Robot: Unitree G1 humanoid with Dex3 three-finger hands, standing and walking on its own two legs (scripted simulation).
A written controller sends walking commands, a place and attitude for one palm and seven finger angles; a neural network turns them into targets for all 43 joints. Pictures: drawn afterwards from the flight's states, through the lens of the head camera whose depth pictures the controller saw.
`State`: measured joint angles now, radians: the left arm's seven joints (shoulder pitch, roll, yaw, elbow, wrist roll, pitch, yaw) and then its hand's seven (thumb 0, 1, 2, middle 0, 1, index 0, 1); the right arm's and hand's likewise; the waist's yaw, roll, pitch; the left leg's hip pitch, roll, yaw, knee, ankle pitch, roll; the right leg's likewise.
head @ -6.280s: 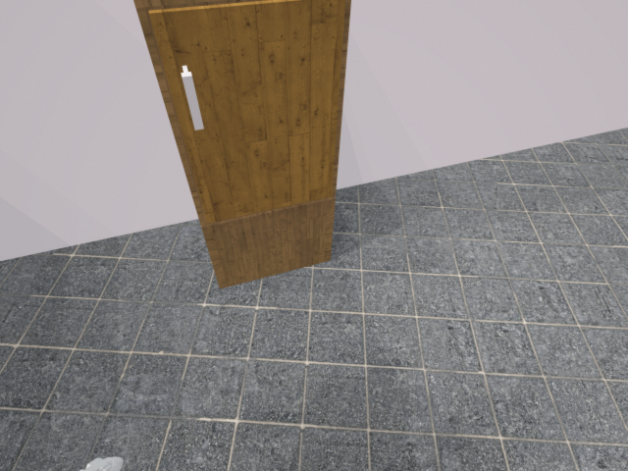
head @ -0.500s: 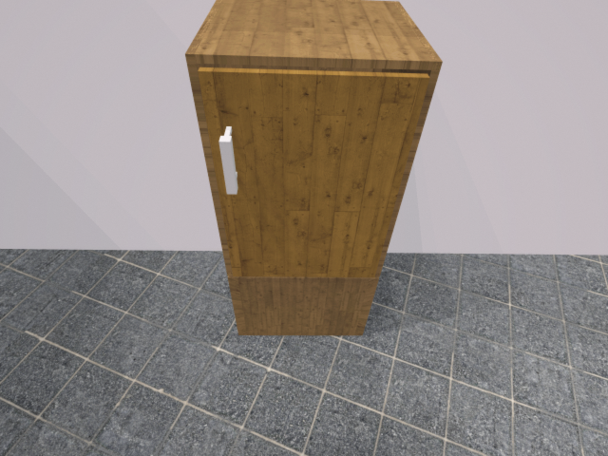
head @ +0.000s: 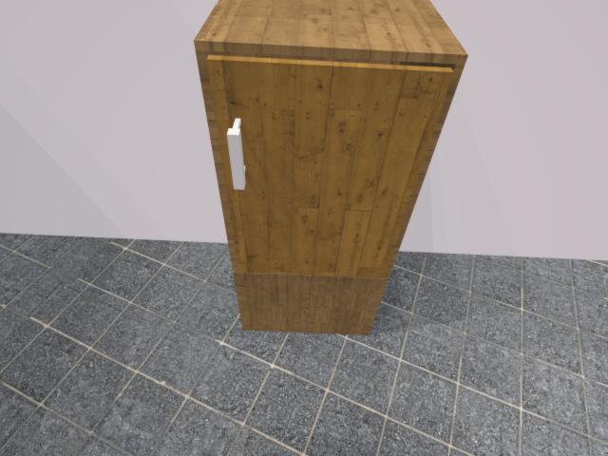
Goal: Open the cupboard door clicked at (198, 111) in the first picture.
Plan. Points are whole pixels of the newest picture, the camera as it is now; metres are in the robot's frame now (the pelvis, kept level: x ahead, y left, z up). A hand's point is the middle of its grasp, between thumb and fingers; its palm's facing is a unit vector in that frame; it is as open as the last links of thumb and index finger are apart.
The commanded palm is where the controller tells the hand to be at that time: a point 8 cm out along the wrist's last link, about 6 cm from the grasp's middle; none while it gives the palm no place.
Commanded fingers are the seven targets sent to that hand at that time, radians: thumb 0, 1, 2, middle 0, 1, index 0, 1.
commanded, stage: shuffle to correct the standing spot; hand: left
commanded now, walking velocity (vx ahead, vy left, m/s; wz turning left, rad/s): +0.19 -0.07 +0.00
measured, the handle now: (238, 154) +0.63 +0.17 +0.05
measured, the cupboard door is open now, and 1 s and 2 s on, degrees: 0 0 0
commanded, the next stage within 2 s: come to a stop and stand still in 0.24 s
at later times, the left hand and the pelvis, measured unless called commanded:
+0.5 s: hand out of the picture +0.16 +0.14 -0.16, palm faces +0.03 -0.97 -0.22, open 7.3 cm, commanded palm none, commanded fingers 0.00 0.90 0.90 -0.20 -0.30 -0.20 -0.30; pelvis +0.10 -0.05 +0.00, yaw +1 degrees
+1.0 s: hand out of the picture +0.11 +0.12 -0.16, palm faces +0.07 -0.97 -0.24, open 7.4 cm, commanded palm none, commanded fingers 0.00 0.90 0.90 -0.20 -0.30 -0.20 -0.30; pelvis +0.10 -0.06 +0.00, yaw +1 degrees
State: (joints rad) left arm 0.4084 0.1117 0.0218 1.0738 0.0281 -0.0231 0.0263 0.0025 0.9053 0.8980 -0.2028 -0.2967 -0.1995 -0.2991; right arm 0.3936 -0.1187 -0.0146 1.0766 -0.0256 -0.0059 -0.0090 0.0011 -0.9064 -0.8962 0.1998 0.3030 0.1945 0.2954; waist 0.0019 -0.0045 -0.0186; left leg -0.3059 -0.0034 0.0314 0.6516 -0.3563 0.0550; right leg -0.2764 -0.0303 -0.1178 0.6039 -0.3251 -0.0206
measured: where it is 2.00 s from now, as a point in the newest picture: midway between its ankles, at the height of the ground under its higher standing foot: outside the picture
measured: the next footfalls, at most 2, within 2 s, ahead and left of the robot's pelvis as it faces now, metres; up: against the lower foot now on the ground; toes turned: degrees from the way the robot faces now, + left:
right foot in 0.36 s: +0.13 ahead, -0.15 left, +0.00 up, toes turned +2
left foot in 0.62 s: +0.16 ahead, +0.06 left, +0.00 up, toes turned +3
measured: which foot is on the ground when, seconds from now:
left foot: down 0.00-0.36, up 0.38-0.60, down 0.62-1.00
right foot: down 0.00-0.06, up 0.08-0.34, down 0.36-1.00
